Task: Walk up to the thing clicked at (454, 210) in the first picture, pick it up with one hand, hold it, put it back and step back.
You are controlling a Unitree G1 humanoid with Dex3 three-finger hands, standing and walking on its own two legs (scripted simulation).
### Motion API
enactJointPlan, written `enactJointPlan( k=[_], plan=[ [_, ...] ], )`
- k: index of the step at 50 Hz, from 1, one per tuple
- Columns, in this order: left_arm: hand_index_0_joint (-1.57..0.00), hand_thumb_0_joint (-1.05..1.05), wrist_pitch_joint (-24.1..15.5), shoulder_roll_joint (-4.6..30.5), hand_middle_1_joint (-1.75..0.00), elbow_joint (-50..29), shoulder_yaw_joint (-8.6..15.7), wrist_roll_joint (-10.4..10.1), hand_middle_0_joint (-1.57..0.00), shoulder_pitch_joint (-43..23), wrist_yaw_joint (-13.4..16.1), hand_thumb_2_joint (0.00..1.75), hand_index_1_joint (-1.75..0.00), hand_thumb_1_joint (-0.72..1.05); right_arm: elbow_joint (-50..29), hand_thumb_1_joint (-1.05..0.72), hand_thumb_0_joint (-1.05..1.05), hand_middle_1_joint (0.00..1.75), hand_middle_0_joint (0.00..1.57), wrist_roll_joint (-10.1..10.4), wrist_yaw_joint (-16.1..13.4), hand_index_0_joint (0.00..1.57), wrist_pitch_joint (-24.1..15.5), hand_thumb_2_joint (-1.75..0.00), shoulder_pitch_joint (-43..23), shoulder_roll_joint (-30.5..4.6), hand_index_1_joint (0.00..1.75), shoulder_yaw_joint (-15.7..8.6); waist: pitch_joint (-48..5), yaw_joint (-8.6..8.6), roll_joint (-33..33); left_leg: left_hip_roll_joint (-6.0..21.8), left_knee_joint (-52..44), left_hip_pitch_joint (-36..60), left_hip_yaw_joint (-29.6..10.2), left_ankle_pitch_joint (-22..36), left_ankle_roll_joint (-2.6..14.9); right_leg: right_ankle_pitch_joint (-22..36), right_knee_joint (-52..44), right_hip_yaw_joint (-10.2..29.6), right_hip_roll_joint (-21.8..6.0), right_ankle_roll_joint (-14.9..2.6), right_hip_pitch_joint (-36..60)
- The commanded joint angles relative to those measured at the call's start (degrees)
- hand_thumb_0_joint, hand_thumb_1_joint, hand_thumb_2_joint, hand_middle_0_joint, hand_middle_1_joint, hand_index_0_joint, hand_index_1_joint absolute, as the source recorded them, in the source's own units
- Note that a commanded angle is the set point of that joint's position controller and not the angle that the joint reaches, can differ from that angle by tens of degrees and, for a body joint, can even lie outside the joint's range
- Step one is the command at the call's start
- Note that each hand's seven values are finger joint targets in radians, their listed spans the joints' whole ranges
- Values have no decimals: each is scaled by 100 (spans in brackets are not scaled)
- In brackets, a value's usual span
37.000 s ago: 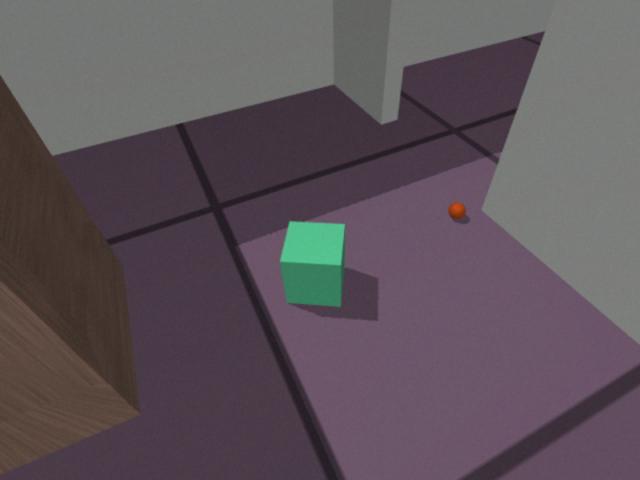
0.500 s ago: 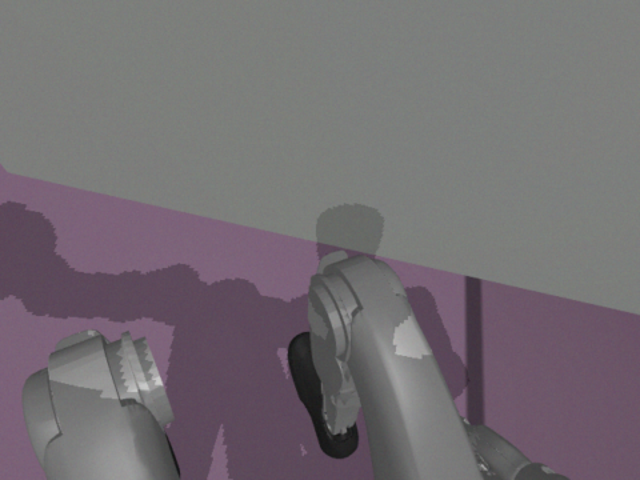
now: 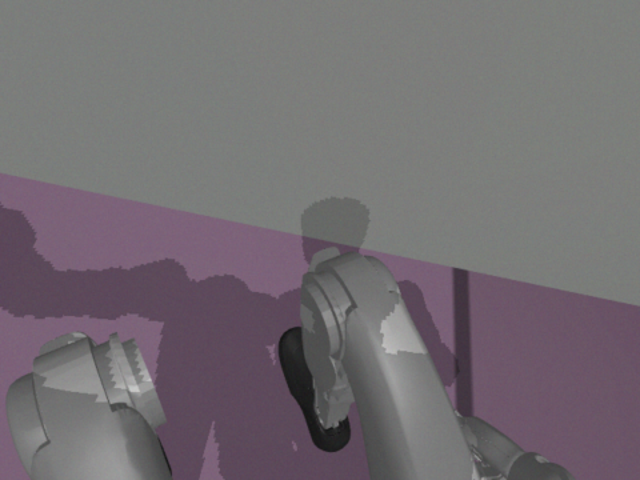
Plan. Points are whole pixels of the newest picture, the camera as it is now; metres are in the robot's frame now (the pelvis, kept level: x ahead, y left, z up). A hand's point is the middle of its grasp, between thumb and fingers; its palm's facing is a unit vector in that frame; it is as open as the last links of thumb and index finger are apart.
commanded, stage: rest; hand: left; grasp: from above
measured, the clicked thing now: out of the picture +0.43 +0.34 -0.25
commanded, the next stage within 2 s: open in 0.22 s
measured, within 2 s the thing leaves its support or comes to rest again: neither
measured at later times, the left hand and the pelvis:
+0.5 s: hand out of the picture +0.42 +0.33 -0.23, palm faces -0.43 -0.16 -0.89, open 9.3 cm; pelvis +0.00 +0.00 +0.00, yaw +0 degrees
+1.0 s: hand out of the picture +0.42 +0.34 -0.23, palm faces -0.43 -0.16 -0.89, open 13.3 cm; pelvis +0.00 +0.00 +0.00, yaw +0 degrees
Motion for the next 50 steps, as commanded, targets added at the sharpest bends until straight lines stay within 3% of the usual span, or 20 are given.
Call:
enactJointPlan(
  k=[1, 3, 6, 7, 11, 16, 17, 19, 22, 23, 24, 26, 30, 32, 33, 36, 42, 44, 46, 50],
  plan=[
    [-90, 0, -5, 1393, -98, -618, 45, -74, -83, -1403, 177, 84, -90, 59, -23, -90, 0, 30, 20, 10, -41, 20, -16, -90, 887, -1924, 30, -540, -3427, -244, 2966, 138, -1745, 2785, 717, 1203, 57, 1253, -955, -953, 164, -488, 1693],
    [-89, 0, -5, 1455, -97, -728, 72, -122, -81, -1403, 178, 81, -89, 58, -15, -90, 0, 30, 20, 56, -51, 20, -40, -90, 832, -1938, 30, -552, -3432, -182, 2941, 147, -1778, 2764, 690, 1195, 45, 1239, -988, -930, 172, -507, 1731],
    [-89, 0, -20, 1318, -97, -722, -27, -113, -81, -1415, 145, 81, -89, 58, -40, -90, 0, 30, 20, 45, -37, 20, -57, -90, 821, -1955, 30, -559, -3353, -238, 3001, 145, -1804, 2798, 655, 1113, 25, 1187, -916, -952, 142, -507, 1605],
    [-88, 0, -35, 1456, -96, -835, 39, -110, -80, -1422, 174, 79, -88, 57, 28, -90, 0, 30, 20, 41, -43, 20, -35, -90, 863, -1968, 30, -586, -3468, -166, 3046, 158, -1891, 2826, 634, 1174, 22, 1191, -997, -944, 184, -521, 1685],
    [-87, 0, -18, 1327, -94, -725, -49, -92, -79, -1318, 142, 77, -86, 56, -50, -90, 0, 30, 20, 43, -16, 20, -62, -90, 791, -1934, 30, -562, -3396, -182, 2955, 153, -1739, 2766, 687, 1221, 34, 1293, -962, -896, 179, -521, 1726],
    [-88, 0, -40, 1405, -92, -801, -18, -103, -81, -1385, 152, 77, -84, 57, -41, -90, 0, 30, 20, 54, -17, 20, -76, -90, 899, -1965, 30, -556, -3426, -211, 2967, 148, -1768, 2778, 696, 1297, 42, 1328, -987, -913, 178, -523, 1753],
    [-80, 0, -38, 1476, -92, -744, 86, -124, -73, -1367, 181, 81, -86, 49, -20, -89, 0, 30, 20, 36, -20, 20, -71, -90, 926, -1977, 30, -557, -3477, -198, 2922, 154, -1800, 2844, 657, 1300, 37, 1314, -980, -940, 177, -518, 1767],
    [-64, 0, -37, 1445, -91, -759, 37, -135, -58, -1352, 164, 77, -85, 33, -33, -89, 0, 30, 20, 51, -14, 20, -88, -90, 910, -1982, 30, -557, -3459, -208, 2918, 155, -1764, 2818, 677, 1293, 39, 1324, -997, -929, 179, -521, 1786],
    [-51, 0, -56, 1513, -92, -878, 41, -161, -45, -1432, 179, 76, -86, 9, 0, -89, 0, 30, 20, 73, -33, 20, -87, -90, 885, -1999, 30, -559, -3447, -183, 2884, 151, -1811, 2720, 677, 1218, 45, 1230, -1065, -916, 187, -532, 1815],
    [-47, 0, -43, 1398, -92, -861, -63, -157, -42, -1457, 157, 77, -87, 2, -57, -89, 0, 30, 20, 88, -25, 20, -109, -90, 856, -1969, 30, -544, -3409, -202, 2943, 148, -1763, 2720, 703, 1200, 50, 1237, -1040, -893, 179, -538, 1792],
    [-43, 0, -34, 1475, -93, -806, 54, -177, -39, -1344, 164, 79, -88, -4, -17, -89, 0, 30, 20, 63, -31, 20, -105, -90, 934, -1982, 30, -559, -3511, -194, 2809, 153, -1744, 2750, 705, 1278, 64, 1313, -1089, -910, 193, -522, 1889],
    [-37, 0, -41, 1363, -92, -742, -50, -211, -33, -1422, 143, 79, -88, -12, -45, -89, 0, 30, 20, 99, -37, 20, -111, -90, 891, -1976, 30, -550, -3382, -228, 2769, 138, -1746, 2624, 695, 1130, 62, 1193, -1039, -909, 158, -527, 1757],
    [-29, 0, -33, 1457, -94, -644, 35, -195, -26, -1343, 90, 83, -91, -22, -19, -89, 0, 30, 20, 95, -42, 20, -85, -90, 974, -1971, 30, -532, -3368, -214, 2798, 152, -1798, 2678, 636, 1190, 48, 1223, -994, -940, 152, -520, 1717],
    [-25, 0, -25, 1344, -95, -703, -79, -196, -23, -1360, 29, 87, -93, -27, -75, -89, 0, 30, 20, 113, -49, 20, -94, -90, 934, -1990, 30, -555, -3385, -234, 2924, 147, -1784, 2797, 658, 1327, 42, 1353, -1010, -917, 158, -522, 1757],
    [-24, 0, -31, 1387, -96, -646, 10, -224, -22, -1288, 26, 86, -94, -28, -44, -89, 0, 30, 20, 87, -40, 20, -83, -90, 974, -1951, 30, -523, -3426, -212, 2861, 154, -1824, 2816, 626, 1358, 33, 1356, -1012, -945, 159, -517, 1782],
    [-19, 0, -83, 1326, -98, -731, -79, -276, -17, -1343, -10, 90, -97, -34, -86, -89, 0, 30, 20, 117, -67, 20, -53, -90, 924, -2003, 30, -565, -3412, -190, 2832, 150, -1874, 2738, 622, 1242, 32, 1264, -1085, -923, 171, -533, 1792],
    [-13, 0, -142, 1468, -103, -726, 19, -195, -11, -1251, 23, 94, -101, -41, -93, -89, 0, 30, 20, 69, -81, 20, 42, -90, 1031, -1918, 30, -467, -3494, -202, 2809, 145, -1802, 2708, 688, 1358, 59, 1372, -1112, -929, 196, -535, 1926],
    [-10, 0, -167, 1402, -105, -711, -75, -211, -8, -1315, 29, 96, -103, -43, -102, -88, 0, 30, 20, 111, -124, 20, 50, -90, 899, -1884, 30, -462, -3354, -216, 2726, 159, -1803, 2593, 681, 1138, 53, 1201, -1120, -897, 188, -548, 1860],
    [-9, 0, -170, 1466, -107, -801, -24, -150, -6, -1344, 73, 95, -104, -44, -101, -89, 0, 30, 20, 67, -124, 20, 61, -90, 1022, -1967, 30, -508, -3532, -215, 2865, 150, -1808, 2760, 681, 1307, 50, 1332, -1124, -923, 200, -537, 1884],
    [-8, 0, -149, 1380, -108, -785, -81, -128, -6, -1340, 98, 98, -106, -44, -94, -88, 0, 30, 20, 78, -99, 20, 12, -90, 923, -1915, 30, -484, -3329, -209, 2881, 165, -1835, 2806, 627, 1206, 20, 1216, -1045, -969, 171, -526, 1661]
  ],
)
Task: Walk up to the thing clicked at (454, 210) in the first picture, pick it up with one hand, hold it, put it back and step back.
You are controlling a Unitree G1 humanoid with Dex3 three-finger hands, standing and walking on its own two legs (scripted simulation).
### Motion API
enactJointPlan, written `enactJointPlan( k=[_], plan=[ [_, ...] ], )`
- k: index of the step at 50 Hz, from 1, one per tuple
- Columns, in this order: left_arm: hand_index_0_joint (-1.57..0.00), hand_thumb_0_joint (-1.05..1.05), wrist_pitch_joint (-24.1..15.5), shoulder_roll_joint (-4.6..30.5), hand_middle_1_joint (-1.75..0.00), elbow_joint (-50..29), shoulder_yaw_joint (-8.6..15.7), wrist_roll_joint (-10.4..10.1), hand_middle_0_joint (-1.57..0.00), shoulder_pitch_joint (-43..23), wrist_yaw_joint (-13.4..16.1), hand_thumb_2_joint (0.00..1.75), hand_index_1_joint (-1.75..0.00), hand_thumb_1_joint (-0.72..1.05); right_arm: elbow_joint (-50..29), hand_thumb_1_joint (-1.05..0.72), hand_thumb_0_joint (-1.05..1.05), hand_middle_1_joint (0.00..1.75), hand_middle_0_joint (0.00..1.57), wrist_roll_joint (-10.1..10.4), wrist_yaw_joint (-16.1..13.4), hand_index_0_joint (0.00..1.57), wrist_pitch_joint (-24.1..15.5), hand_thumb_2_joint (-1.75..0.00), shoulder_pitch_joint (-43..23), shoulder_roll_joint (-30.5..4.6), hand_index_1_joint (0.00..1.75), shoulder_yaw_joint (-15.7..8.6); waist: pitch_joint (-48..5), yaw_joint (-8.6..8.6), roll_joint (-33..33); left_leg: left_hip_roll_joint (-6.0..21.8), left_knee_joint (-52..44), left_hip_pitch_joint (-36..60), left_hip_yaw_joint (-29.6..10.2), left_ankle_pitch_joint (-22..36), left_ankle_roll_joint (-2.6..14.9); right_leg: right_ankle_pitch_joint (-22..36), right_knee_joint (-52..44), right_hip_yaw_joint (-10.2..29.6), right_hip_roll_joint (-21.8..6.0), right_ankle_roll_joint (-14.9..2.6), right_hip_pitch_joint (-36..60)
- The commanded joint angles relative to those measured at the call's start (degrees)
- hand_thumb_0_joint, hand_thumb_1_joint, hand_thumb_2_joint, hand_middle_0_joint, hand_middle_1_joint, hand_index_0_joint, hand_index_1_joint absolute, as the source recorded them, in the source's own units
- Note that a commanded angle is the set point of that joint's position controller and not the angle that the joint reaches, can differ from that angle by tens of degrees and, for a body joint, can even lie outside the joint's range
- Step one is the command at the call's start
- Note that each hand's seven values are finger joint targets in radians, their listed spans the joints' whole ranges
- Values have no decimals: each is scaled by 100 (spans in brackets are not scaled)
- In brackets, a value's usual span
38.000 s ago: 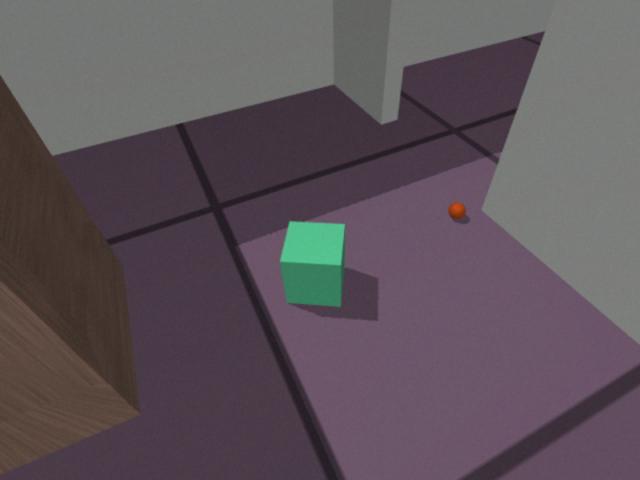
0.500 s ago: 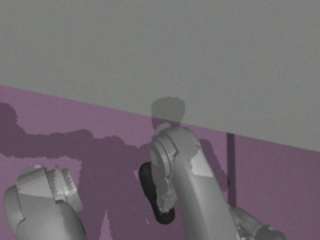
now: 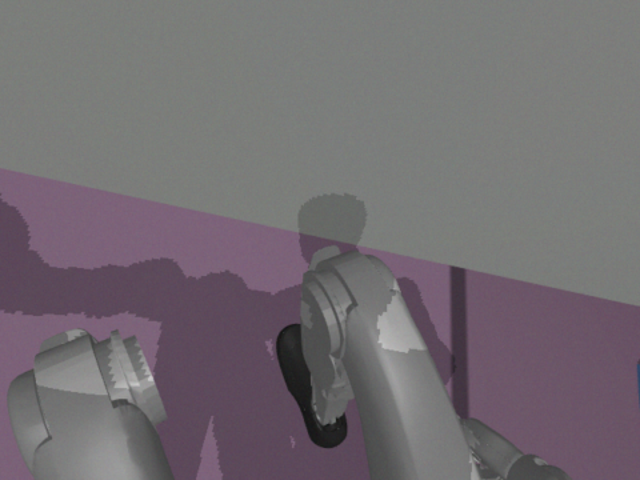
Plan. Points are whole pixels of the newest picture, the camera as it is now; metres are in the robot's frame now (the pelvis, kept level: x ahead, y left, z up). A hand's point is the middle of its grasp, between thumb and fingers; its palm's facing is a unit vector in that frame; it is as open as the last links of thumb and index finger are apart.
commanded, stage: withdraw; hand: left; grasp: from above
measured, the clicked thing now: out of the picture +0.44 +0.35 -0.25
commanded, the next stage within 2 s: home in 1.00 s
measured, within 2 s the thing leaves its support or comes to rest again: neither
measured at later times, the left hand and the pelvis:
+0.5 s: hand out of the picture +0.43 +0.36 -0.12, palm faces -0.31 -0.08 -0.95, open 14.0 cm; pelvis +0.01 +0.00 +0.03, yaw +3 degrees
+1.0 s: hand out of the picture +0.39 +0.34 -0.10, palm faces -0.49 -0.12 -0.86, open 13.6 cm; pelvis -0.01 -0.02 +0.05, yaw +7 degrees
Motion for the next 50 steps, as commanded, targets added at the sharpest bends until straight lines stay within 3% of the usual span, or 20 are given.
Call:
enactJointPlan(
  k=[1, 6, 9, 10, 11, 12, 14, 15, 18, 21, 22, 24, 26, 30, 32, 34, 36, 41, 44, 50],
  plan=[
    [-8, 0, 18, 1330, -109, -577, 93, -69, -6, -1383, 271, 97, -106, -43, 37, -88, 0, 30, 20, 9, -47, 20, -13, -90, 844, -1874, 30, -524, -3412, -254, 2890, 161, -1784, 2688, 657, 1133, 36, 1147, -977, -909, 183, -502, 1659],
    [-8, 0, 95, 1214, -103, -619, -5, -31, -5, -1368, 264, 98, -100, -50, -18, -90, 0, 30, 20, 22, 7, 20, -71, -90, 805, -1963, 30, -625, -3352, -244, 3068, 175, -1797, 2854, 632, 1230, -2, 1222, -896, -905, 165, -500, 1511],
    [-7, 0, 180, 1400, -102, -936, 184, -61, -5, -1525, 293, 98, -100, -51, -32, -90, 0, 30, 20, 38, 25, 20, -100, -90, 924, -1978, 30, -680, -3629, -197, 3187, 157, -1800, 2890, 721, 1254, 17, 1294, -968, -842, 182, -514, 1727],
    [-7, 0, 235, 1418, -102, -1077, 205, -59, -5, -1509, 274, 98, -100, -51, -15, -90, 0, 30, 20, 60, 32, 20, -128, -90, 923, -1948, 30, -718, -3741, -139, 3222, 156, -1769, 3009, 753, 1269, 9, 1300, -970, -815, 164, -518, 1708],
    [-7, 0, 257, 1629, -102, -1438, 450, -103, -6, -1527, 271, 99, -100, -51, 27, -90, 0, 30, 20, 78, 51, 20, -132, -90, 1004, -1971, 30, -793, -4007, -20, 3466, 151, -1846, 3181, 738, 1446, -15, 1389, -932, -828, 144, -520, 1699],
    [-7, 0, 294, 1632, -101, -1643, 526, -165, -6, -1479, 225, 99, -100, -52, 51, -90, 0, 30, 20, 140, 58, 20, -138, -90, 986, -1937, 30, -864, -4217, 70, 3650, 149, -1880, 3315, 732, 1478, -53, 1395, -877, -800, 116, -548, 1677],
    [-6, 0, 429, 1427, -101, -1842, 554, -220, -6, -1148, 47, 100, -100, -53, 91, -90, 0, 30, 20, 208, 106, 20, -118, -90, 1058, -1854, 30, -1033, -4387, 177, 3845, 146, -1918, 3467, 799, 1668, -85, 1504, -844, -761, 105, -564, 1587],
    [-6, 0, 469, 1199, -101, -2349, 479, -323, -6, -1123, -46, 101, -101, -53, -25, -90, 0, 30, 20, 274, 117, 20, -74, -90, 1011, -1791, 30, -1110, -4713, 349, 4020, 108, -2091, 3517, 820, 1763, -98, 1538, -901, -733, 104, -596, 1633],
    [-6, 0, 672, 459, -102, -3056, 108, -589, -6, -895, -453, 102, -102, -54, 95, -90, 0, 30, 20, 508, 161, 20, 107, -90, 1107, -1610, 30, -1373, -4966, 597, 4115, 74, -2410, 3625, 896, 1715, -103, 1397, -1066, -621, 66, -657, 1380],
    [-6, 0, 904, 240, -103, -3612, -2, -790, -7, -697, -925, 102, -103, -53, 36, -90, 0, 30, 20, 832, 138, 20, 398, -90, 1219, -1544, 30, -1637, -5248, 836, 3836, 45, -2650, 3565, 1019, 1662, -46, 1371, -1311, -425, 9, -706, 1399],
    [-7, 0, 989, -68, -102, -3616, -227, -805, -8, -650, -1115, 102, -103, -52, 111, -90, 0, 30, 20, 928, 120, 20, 523, -90, 1343, -1462, 30, -1693, -5210, 794, 3537, 45, -2673, 3487, 1091, 1662, 8, 1431, -1482, -355, 46, -703, 1554],
    [-9, 0, 1015, -275, -102, -3934, -364, -915, -9, -1045, -1456, 102, -103, -50, 60, -90, 0, 30, 20, 1031, 40, 20, 721, -90, 1519, -1390, 30, -1768, -5031, 597, 3085, 15, -2787, 3333, 1085, 1524, 75, 1374, -1711, -281, 17, -686, 1664],
    [-9, 0, 1030, -509, -103, -3984, -549, -979, -10, -1162, -1805, 103, -104, -51, -3, -90, 0, 30, 20, 1092, -68, 20, 875, -91, 1582, -1292, 30, -1819, -4943, 518, 2644, -16, -2920, 3255, 1072, 1265, 136, 1179, -1935, -202, 10, -691, 1805],
    [-10, 0, 870, -396, -102, -3474, -509, -1073, -11, -1145, -2316, 102, -104, -50, -300, -91, 0, 30, 20, 1200, -359, 20, 1055, -91, 1402, -1195, 30, -1785, -4364, 506, 1697, -95, -3094, 2680, 1077, 662, 241, 583, -2259, -86, -43, -674, 1974],
    [-10, 0, 739, -554, -102, -3213, -649, -1107, -11, -1126, -2500, 102, -104, -50, -247, -91, 0, 30, 20, 1199, -521, 20, 1117, -91, 1417, -1064, 30, -1722, -4013, 500, 1340, -131, -3043, 2386, 1220, 509, 282, 310, -2506, 0, -47, -667, 2049],
    [-10, 0, 583, -299, -102, -3098, -602, -1091, -11, -1121, -2606, 102, -104, -50, -278, -91, 0, 30, 20, 1196, -670, 20, 1158, -90, 1365, -986, 30, -1631, -3937, 574, 1225, -151, -3036, 2256, 1338, 483, 297, 190, -2596, 89, -66, -632, 2271],
    [-11, 0, 407, -112, -101, -3001, -533, -1033, -13, -1096, -2631, 101, -103, -49, -332, -91, 0, 30, 20, 1183, -789, 20, 1195, -90, 1285, -985, 30, -1571, -3940, 689, 1309, -169, -3054, 2237, 1392, 431, 281, 30, -2602, 148, -82, -666, 2298],
    [-14, 0, -58, -13, -97, -2813, -460, -811, -15, -1214, -2341, 98, -98, -45, -302, -90, 0, 30, 20, 1089, -949, 20, 1258, -90, 1289, -985, 30, -1432, -4272, 696, 1502, -138, -2937, 2453, 1401, 693, 253, 325, -2437, 102, -80, -635, 2287],
    [-13, 0, -255, 47, -98, -2591, -403, -634, -13, -1225, -2020, 98, -98, -46, -261, -90, 0, 30, 20, 1016, -970, 20, 1274, -90, 1308, -1044, 30, -1372, -4335, 708, 1810, -145, -2864, 2546, 1376, 797, 214, 388, -2257, 41, -78, -657, 2071],
    [-13, 0, -473, 560, -97, -2899, 83, -218, -13, -1812, -1184, 97, -97, -47, -87, -90, 0, 30, 20, 826, -959, 20, 1196, -90, 1470, -1186, 30, -1462, -4959, 701, 2586, -136, -2778, 3278, 1287, 1011, 105, 633, -1796, -215, -97, -675, 1630]
  ],
)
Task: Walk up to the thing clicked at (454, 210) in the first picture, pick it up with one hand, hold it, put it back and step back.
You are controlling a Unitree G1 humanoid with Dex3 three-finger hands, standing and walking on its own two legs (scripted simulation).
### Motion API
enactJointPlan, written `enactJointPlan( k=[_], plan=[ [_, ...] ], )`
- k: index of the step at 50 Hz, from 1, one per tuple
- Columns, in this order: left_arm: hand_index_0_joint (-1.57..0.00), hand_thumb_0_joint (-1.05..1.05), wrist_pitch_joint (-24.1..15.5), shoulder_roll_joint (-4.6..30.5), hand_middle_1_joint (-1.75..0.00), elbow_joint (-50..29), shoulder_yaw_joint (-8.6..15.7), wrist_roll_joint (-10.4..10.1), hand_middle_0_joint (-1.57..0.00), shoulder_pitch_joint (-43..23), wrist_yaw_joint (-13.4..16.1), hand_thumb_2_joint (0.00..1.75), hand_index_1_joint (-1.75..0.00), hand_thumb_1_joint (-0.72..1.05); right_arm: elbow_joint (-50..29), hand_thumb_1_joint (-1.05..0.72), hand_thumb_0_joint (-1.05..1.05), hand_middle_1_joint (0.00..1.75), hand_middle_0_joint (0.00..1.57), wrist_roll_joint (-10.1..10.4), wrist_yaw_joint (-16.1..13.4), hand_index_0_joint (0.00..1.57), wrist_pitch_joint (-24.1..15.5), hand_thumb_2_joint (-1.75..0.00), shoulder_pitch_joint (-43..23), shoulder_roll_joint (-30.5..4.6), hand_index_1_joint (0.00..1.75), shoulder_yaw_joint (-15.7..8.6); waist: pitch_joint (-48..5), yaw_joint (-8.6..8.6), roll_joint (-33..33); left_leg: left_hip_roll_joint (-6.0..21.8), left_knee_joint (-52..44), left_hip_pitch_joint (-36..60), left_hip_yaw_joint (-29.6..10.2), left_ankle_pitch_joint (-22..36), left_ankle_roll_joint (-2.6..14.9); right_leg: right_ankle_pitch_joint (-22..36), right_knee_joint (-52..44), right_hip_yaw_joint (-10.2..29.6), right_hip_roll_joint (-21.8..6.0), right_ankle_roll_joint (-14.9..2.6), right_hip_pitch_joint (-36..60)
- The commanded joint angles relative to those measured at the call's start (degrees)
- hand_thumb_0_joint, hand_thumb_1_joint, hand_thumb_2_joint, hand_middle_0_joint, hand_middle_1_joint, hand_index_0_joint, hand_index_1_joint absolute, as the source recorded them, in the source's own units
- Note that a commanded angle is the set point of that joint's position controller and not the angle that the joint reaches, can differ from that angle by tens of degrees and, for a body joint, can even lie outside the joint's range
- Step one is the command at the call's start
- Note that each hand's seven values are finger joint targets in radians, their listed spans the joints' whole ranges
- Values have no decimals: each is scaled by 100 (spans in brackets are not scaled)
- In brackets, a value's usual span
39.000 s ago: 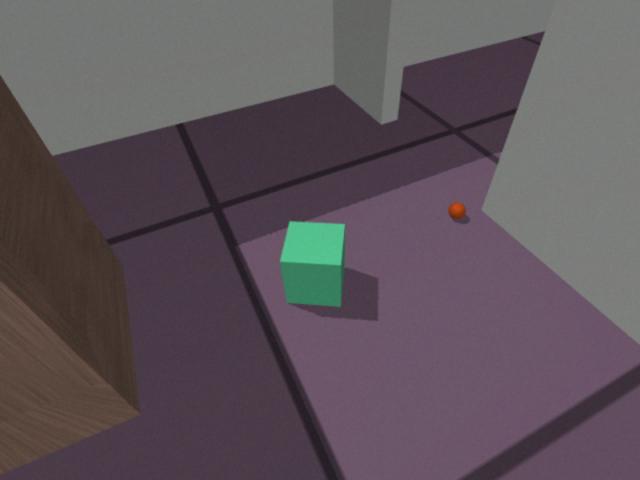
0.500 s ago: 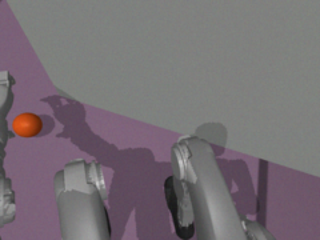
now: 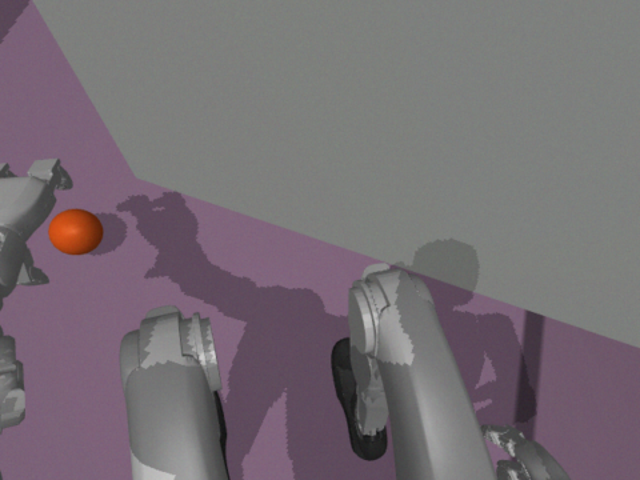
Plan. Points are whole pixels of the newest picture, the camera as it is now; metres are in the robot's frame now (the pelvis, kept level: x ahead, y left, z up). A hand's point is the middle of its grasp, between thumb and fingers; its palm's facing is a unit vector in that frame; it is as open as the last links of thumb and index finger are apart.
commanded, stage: home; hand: left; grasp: from above
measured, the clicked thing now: (76, 232) +0.49 +0.31 -0.30
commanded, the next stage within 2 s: none
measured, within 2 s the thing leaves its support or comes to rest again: neither
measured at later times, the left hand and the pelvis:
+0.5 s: hand out of the picture +0.43 +0.30 -0.05, palm faces -0.37 -0.29 -0.88, open 10.6 cm; pelvis +0.01 +0.01 +0.07, yaw +1 degrees
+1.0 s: hand out of the picture +0.27 +0.23 +0.16, palm faces -0.04 -0.89 -0.45, open 7.4 cm; pelvis +0.03 +0.00 +0.25, yaw +5 degrees
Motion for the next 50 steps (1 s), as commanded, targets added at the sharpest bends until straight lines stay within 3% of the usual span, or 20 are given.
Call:
enactJointPlan(
  k=[1, 4, 5, 6, 9, 12, 14, 18, 20, 23, 25, 26, 27, 30, 36, 37, 39, 42, 46, 50],
  plan=[
    [-13, 0, -77, 1838, -98, -1119, 621, 163, -12, -2147, 831, 97, -97, -47, -33, -90, 0, 30, 20, -131, -55, 20, -107, -90, 975, -1313, 30, -511, -3981, -50, 2068, -81, -1449, 3035, 627, 516, 182, 460, -996, -680, 171, -484, 1393],
    [-16, 0, 153, 1970, -95, -1518, 837, 190, -15, -2168, 1156, 93, -94, -44, -6, -90, 0, 30, 20, -167, -27, 20, -181, -90, 1002, -1344, 30, -687, -4490, 22, 2441, -62, -1488, 3448, 656, 615, 156, 553, -901, -664, 134, -495, 1297],
    [-21, 0, 263, 1891, -87, -1656, 814, 118, -23, -2207, 1212, 98, -86, -36, 3, -89, 0, 30, 20, -154, -12, 20, -201, -89, 1009, -1327, 30, -725, -4572, 28, 2624, -55, -1553, 3487, 670, 632, 149, 585, -898, -654, 124, -499, 1260],
    [-18, 0, 410, 1693, -92, -1494, 704, 65, -17, -2146, 1206, 91, -91, -41, 9, -91, 0, 30, 20, -142, 9, 20, -238, -90, 1022, -1294, 30, -770, -4523, -27, 2527, -44, -1563, 3480, 676, 524, 158, 526, -939, -629, 130, -518, 1200],
    [-21, 0, 763, 1497, -83, -1488, 579, -86, -23, -2098, 1049, 96, -82, -32, 123, -89, 0, 30, 20, -59, 41, 20, -286, -89, 1191, -1283, 30, -841, -4524, -7, 2488, -49, -1672, 3373, 696, 565, 189, 643, -1073, -581, 105, -536, 1258],
    [-21, 0, 1071, 1357, -72, -1572, 516, -376, -23, -1546, 705, 97, -74, -17, 120, -89, 0, 30, 20, 64, 63, 20, -263, -89, 1364, -1248, 30, -905, -4853, 218, 2270, -66, -1851, 3455, 713, 721, 224, 778, -1301, -543, 121, -555, 1744],
    [-20, 0, 1239, 1201, -65, -1909, 532, -684, -22, -1155, 412, 95, -67, -3, 34, -89, 0, 30, 20, 181, 84, 20, -216, -90, 1473, -1240, 30, -988, -5001, 298, 2019, -82, -2006, 3544, 721, 945, 248, 989, -1493, -518, 108, -522, 2221],
    [-20, 0, 1511, 796, -52, -2941, 455, -1555, -21, -239, -327, 92, -53, 27, -276, -89, 0, 30, 20, 485, 58, 20, -62, -90, 1337, -1122, 30, -1060, -4984, 494, 1488, -74, -2443, 3570, 641, 1011, 310, 1105, -1963, -445, 129, -464, 2849],
    [-20, 0, 1662, 308, -46, -3352, 291, -2003, -21, 537, -750, 91, -47, 43, -437, -90, 0, 30, 20, 607, 30, 20, 0, -90, 1176, -1052, 30, -1082, -4632, 520, 1305, -35, -2758, 3723, 510, 1008, 283, 1101, -2151, -445, 124, -455, 2870],
    [-20, 0, 1809, 281, -39, -4442, 444, -2701, -21, 1115, -1168, 92, -40, 65, -718, -90, 0, 30, 20, 718, -73, 20, 77, -90, 897, -939, 30, -1074, -4498, 680, 948, -14, -3060, 3651, 526, 826, 329, 988, -2534, -328, 150, -438, 3352],
    [-20, 0, 1888, -237, -36, -4951, 214, -3151, -21, 1642, -1399, 93, -36, 78, -861, -90, 0, 30, 20, 753, -122, 20, 72, -90, 716, -817, 30, -1073, -4114, 669, 812, 29, -3347, 3750, 503, 616, 325, 810, -2807, -291, 141, -434, 3435],
    [-20, 0, 1890, -253, -31, -5427, 269, -3372, -20, 1688, -1467, 90, -31, 86, -907, -90, 0, 30, 20, 787, -177, 20, 53, -90, 665, -804, 30, -1090, -4167, 729, 860, 39, -3486, 3941, 474, 533, 317, 739, -2926, -254, 117, -441, 3488],
    [-20, 0, 1916, -105, -30, -5730, 450, -3562, -20, 1758, -1492, 90, -30, 90, -943, -90, 0, 30, 20, 803, -226, 20, 44, -90, 578, -800, 30, -1097, -4147, 804, 907, 60, -3589, 4100, 469, 445, 315, 649, -3074, -231, 119, -448, 3567],
    [-20, 0, 1993, -508, -30, -6298, 300, -3937, -20, 2200, -1569, 90, -30, 90, -1085, -90, 0, 30, 20, 865, -331, 20, -9, -90, 382, -700, 30, -1084, -4066, 802, 938, 115, -3962, 4523, 446, 416, 291, 649, -3347, -171, 104, -448, 3798],
    [-20, 0, 2357, -1006, -30, -7169, 336, -4728, -20, 3260, -1486, 90, -30, 90, -1282, -90, 0, 30, 20, 964, -620, 20, -219, -90, 45, -638, 30, -1037, -3711, 896, 905, 152, -4939, 5346, 300, -135, 248, 234, -4108, -132, 69, -420, 4374],
    [-20, 0, 2464, -1205, -30, -7274, 222, -4886, -20, 3560, -1492, 90, -30, 90, -1339, -90, 0, 30, 20, 974, -664, 20, -258, -90, -35, -582, 30, -1027, -3599, 888, 892, 152, -5073, 5507, 333, -112, 236, 219, -4282, -115, 74, -421, 4483],
    [-20, 0, 2662, -1207, -30, -7716, 272, -5186, -20, 3709, -1477, 90, -30, 90, -1417, -90, 0, 30, 20, 999, -770, 20, -329, -90, -143, -570, 30, -998, -3702, 903, 927, 150, -5294, 5830, 327, -92, 235, 236, -4531, -74, 66, -411, 4793],
    [-20, 0, 2981, -1608, -30, -7844, 75, -5666, -20, 4412, -1469, 90, -30, 90, -1504, -90, 0, 30, 20, 1030, -918, 20, -445, -90, -244, -467, 30, -926, -3250, 785, 716, 132, -5616, 6053, 374, -76, 242, 212, -4993, -29, 69, -390, 5182],
    [-20, 0, 3330, -1641, -30, -8526, 209, -6337, -20, 4927, -1418, 90, -30, 90, -1670, -90, 0, 30, 20, 1045, -1073, 20, -591, -90, -248, -341, 30, -842, -3086, 840, 687, 124, -6125, 6579, 406, -97, 265, 151, -5657, 65, 68, -374, 5911],
    [-20, 0, 3624, -1936, -30, -8673, 178, -6775, -20, 5586, -1331, 90, -30, 90, -1734, -90, 0, 30, 20, 1065, -1251, 20, -745, -90, -107, -173, 30, -714, -2610, 821, 530, 113, -6645, 7012, 418, 81, 254, 264, -6304, 108, 87, -364, 6561]
  ],
)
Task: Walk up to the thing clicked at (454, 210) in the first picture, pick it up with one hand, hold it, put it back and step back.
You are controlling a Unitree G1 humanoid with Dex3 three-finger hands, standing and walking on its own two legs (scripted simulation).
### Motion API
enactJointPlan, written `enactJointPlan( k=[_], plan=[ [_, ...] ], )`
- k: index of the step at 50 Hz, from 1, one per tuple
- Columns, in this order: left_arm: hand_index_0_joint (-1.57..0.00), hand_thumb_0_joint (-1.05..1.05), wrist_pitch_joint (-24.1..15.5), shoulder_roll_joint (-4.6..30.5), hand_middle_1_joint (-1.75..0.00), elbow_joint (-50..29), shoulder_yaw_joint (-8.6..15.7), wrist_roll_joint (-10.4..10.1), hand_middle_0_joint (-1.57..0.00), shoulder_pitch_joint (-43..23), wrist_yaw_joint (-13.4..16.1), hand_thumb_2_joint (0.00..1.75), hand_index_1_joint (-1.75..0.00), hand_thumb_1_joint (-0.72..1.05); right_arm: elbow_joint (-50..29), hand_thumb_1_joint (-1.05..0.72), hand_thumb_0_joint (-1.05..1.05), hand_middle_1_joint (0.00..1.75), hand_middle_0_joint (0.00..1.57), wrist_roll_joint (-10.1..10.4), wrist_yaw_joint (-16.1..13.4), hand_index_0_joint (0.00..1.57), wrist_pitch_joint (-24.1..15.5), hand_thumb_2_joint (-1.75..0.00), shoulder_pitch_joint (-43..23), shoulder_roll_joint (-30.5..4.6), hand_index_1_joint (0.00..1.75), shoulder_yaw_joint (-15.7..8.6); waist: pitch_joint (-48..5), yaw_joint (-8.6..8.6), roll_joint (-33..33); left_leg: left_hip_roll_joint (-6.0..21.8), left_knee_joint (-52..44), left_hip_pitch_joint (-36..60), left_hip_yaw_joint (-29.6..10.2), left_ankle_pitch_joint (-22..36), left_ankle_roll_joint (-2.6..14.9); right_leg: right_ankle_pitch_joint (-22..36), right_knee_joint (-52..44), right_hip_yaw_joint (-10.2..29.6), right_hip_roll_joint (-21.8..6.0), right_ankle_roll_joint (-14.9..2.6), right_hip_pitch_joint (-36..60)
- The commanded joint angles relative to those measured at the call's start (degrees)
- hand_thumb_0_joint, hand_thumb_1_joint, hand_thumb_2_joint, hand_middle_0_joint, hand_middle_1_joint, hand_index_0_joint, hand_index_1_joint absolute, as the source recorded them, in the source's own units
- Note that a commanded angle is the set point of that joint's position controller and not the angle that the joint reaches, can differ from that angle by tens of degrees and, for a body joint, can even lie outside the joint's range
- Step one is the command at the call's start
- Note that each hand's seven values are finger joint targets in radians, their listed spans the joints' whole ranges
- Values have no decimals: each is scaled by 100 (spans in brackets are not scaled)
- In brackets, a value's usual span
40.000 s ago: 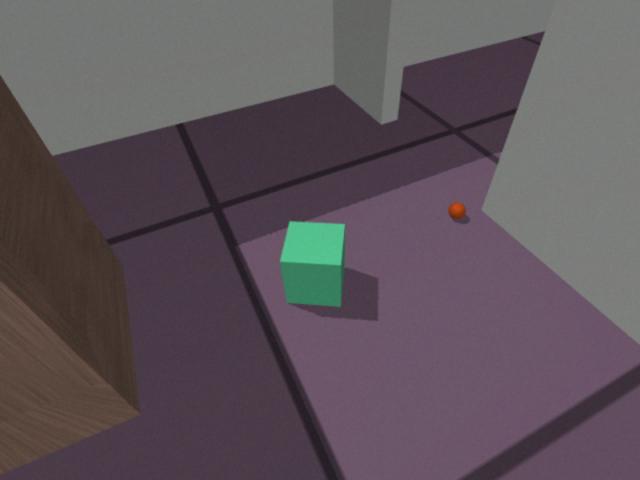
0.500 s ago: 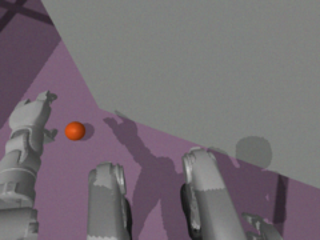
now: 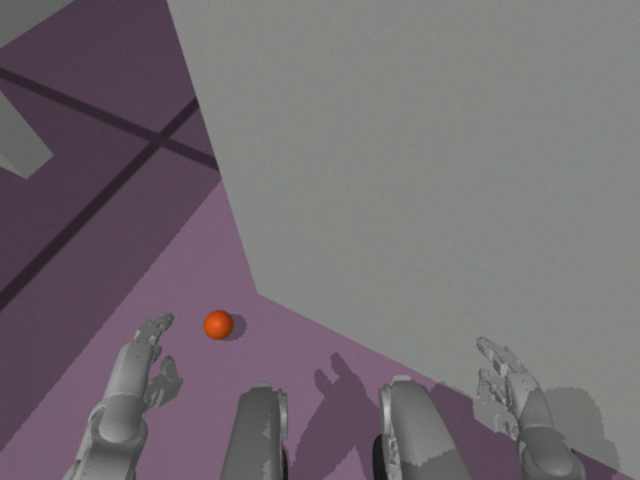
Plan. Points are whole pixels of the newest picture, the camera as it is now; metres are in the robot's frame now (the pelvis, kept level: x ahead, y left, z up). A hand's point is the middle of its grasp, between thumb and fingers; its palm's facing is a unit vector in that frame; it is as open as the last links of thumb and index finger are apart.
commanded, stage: home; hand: left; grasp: from above
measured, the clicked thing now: (218, 324) +0.49 +0.27 -0.55
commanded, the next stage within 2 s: none
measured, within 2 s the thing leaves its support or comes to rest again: neither
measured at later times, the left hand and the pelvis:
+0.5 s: hand (137, 390) +0.23 +0.18 +0.09, palm faces +0.09 -0.97 -0.21, open 7.4 cm; pelvis +0.07 +0.00 +0.13, yaw +1 degrees
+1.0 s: hand (138, 407) +0.21 +0.18 +0.09, palm faces +0.08 -0.98 -0.20, open 7.4 cm; pelvis +0.06 +0.00 +0.13, yaw +2 degrees
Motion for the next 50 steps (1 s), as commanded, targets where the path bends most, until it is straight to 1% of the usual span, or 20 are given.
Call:
enactJointPlan(
  k=[1, 4, 6, 10, 13, 14, 15, 16, 17, 18, 20, 23, 24, 28, 31, 32, 34, 41, 45, 50],
  plan=[
    [-20, 0, 95, 574, -30, -1435, 466, -469, -20, -98, 210, 90, -30, 90, -709, -90, 0, 30, 20, 23, -275, 20, -369, -90, 346, -768, 30, -283, -1635, -181, 272, -106, -2310, 2210, -38, -121, 203, 87, -2131, 88, 179, -266, 1922],
    [-20, 0, 305, 498, -30, -1759, 572, -693, -20, 264, 256, 90, -30, 90, -768, -90, 0, 30, 20, 27, -438, 20, -461, -90, 494, -727, 30, -224, -1648, -100, 382, -86, -2712, 2846, -63, 409, 154, 516, -2470, 42, 198, -270, 2430],
    [-20, 0, 459, 227, -30, -1826, 460, -863, -20, 617, 258, 90, -30, 90, -783, -90, 0, 30, 20, 17, -545, 20, -522, -90, 590, -668, 30, -160, -1424, -138, 298, -80, -2960, 3114, -48, 699, 141, 763, -2725, 16, 214, -261, 2746],
    [-20, 0, 691, 75, -30, -2211, 540, -1143, -20, 1164, 229, 90, -30, 90, -847, -90, 0, 30, 20, -27, -720, 20, -665, -90, 792, -638, 30, -114, -1168, -67, 321, -71, -3453, 3697, -1, 1219, 118, 1220, -3249, -61, 239, -228, 3409],
    [-20, 0, 823, -75, -30, -2589, 509, -1280, -20, 1614, 176, 90, -30, 90, -930, -90, 0, 30, 20, -39, -813, 20, -762, -90, 878, -573, 30, -97, -999, -14, 416, -88, -3748, 4068, 85, 1608, 99, 1536, -3580, -104, 265, -228, 3824],
    [-20, 0, 866, -51, -30, -2673, 565, -1301, -20, 1792, 168, 90, -30, 90, -970, -90, 0, 30, 20, -42, -837, 20, -794, -90, 890, -588, 30, -101, -959, 40, 310, -96, -3802, 4155, 119, 1723, 111, 1615, -3669, -137, 282, -222, 3961],
    [-20, 0, 894, -127, -30, -2668, 489, -1320, -20, 1920, 142, 90, -30, 90, -949, -90, 0, 30, 20, -57, -850, 20, -824, -90, 898, -561, 30, -86, -895, -7, 235, -92, -3863, 4199, 106, 1892, 101, 1735, -3719, -169, 297, -219, 4048],
    [-20, 0, 925, -140, -30, -2723, 520, -1335, -20, 2067, 116, 90, -30, 90, -965, -90, 0, 30, 20, -73, -859, 20, -845, -90, 928, -576, 30, -107, -786, 13, 246, -96, -3913, 4263, 134, 2027, 101, 1834, -3778, -190, 306, -228, 4118],
    [-20, 0, 952, -194, -30, -2757, 441, -1326, -20, 2170, 85, 90, -30, 90, -976, -90, 0, 30, 20, -86, -874, 20, -869, -90, 938, -569, 30, -102, -677, 19, 215, -95, -3986, 4296, 117, 2071, 98, 1859, -3825, -211, 310, -220, 4144],
    [-20, 0, 959, -147, -30, -2826, 511, -1315, -20, 2216, 67, 90, -30, 90, -1008, -90, 0, 30, 20, -89, -883, 20, -886, -90, 938, -578, 30, -123, -615, 35, 189, -105, -4013, 4341, 135, 2041, 120, 1842, -3918, -214, 313, -215, 4204],
    [-20, 0, 972, -204, -30, -2813, 427, -1305, -20, 2295, 4, 90, -30, 90, -1003, -90, 0, 30, 20, -106, -885, 20, -934, -90, 925, -583, 30, -125, -369, 21, -20, -128, -4133, 4329, 174, 1850, 153, 1666, -4089, -233, 316, -199, 4261],
    [-20, 0, 962, -183, -30, -2916, 429, -1277, -20, 2315, -77, 90, -30, 90, -987, -90, 0, 30, 20, -133, -880, 20, -1008, -90, 906, -626, 30, -185, -262, 52, 62, -123, -4269, 4431, 191, 1793, 138, 1548, -4161, -264, 326, -197, 4269],
    [-20, 0, 963, -193, -30, -2837, 400, -1254, -20, 2310, -97, 90, -30, 90, -997, -90, 0, 30, 20, -137, -879, 20, -1031, -90, 866, -635, 30, -184, -107, 13, -43, -126, -4297, 4397, 198, 1688, 150, 1460, -4208, -278, 322, -181, 4231],
    [-20, 0, 898, -161, -30, -2817, 409, -1233, -20, 2060, -182, 90, -30, 90, -923, -90, 0, 30, 20, -167, -866, 20, -1138, -90, 867, -663, 30, -215, -96, -9, -11, -154, -4285, 4455, 245, 1663, 157, 1455, -4225, -244, 289, -173, 4256],
    [-20, 0, 873, -119, -30, -2831, 463, -1198, -20, 2134, -196, 90, -30, 90, -895, -90, 0, 30, 20, -180, -861, 20, -1186, -90, 879, -678, 30, -243, -312, 32, -20, -162, -4212, 4614, 255, 1995, 147, 1770, -4180, -220, 270, -166, 4400],
    [-20, 0, 854, -115, -30, -2891, 427, -1193, -20, 2078, -203, 90, -30, 90, -884, -90, 0, 30, 20, -191, -860, 20, -1202, -90, 872, -683, 30, -245, -370, -5, 38, -180, -4188, 4635, 254, 2087, 147, 1883, -4170, -206, 261, -159, 4445],
    [-20, 0, 851, -91, -30, -2834, 439, -1179, -20, 2051, -203, 90, -30, 90, -841, -90, 0, 30, 20, -203, -855, 20, -1207, -90, 833, -692, 30, -242, -338, 7, 138, -162, -4219, 4696, 247, 2158, 134, 1936, -4146, -222, 268, -165, 4451],
    [-20, 0, 840, -126, -30, -2780, 426, -1159, -20, 2115, -168, 90, -30, 90, -818, -90, 0, 30, 20, -210, -845, 20, -1238, -90, 746, -694, 30, -211, -222, 108, 167, -132, -4380, 4658, 191, 1796, 118, 1562, -4185, -265, 284, -188, 4426],
    [-20, 0, 839, -110, -30, -2775, 424, -1165, -20, 2033, -173, 90, -30, 90, -835, -90, 0, 30, 20, -210, -843, 20, -1256, -90, 687, -708, 30, -205, -58, 75, 106, -112, -4462, 4551, 172, 1443, 129, 1265, -4236, -277, 306, -175, 4303],
    [-20, 0, 850, -145, -30, -2733, 425, -1202, -20, 2100, -181, 90, -30, 90, -836, -90, 0, 30, 20, -206, -861, 20, -1279, -90, 707, -694, 30, -202, -99, 79, -62, -147, -4367, 4478, 231, 1430, 151, 1269, -4296, -226, 279, -150, 4357]
  ],
)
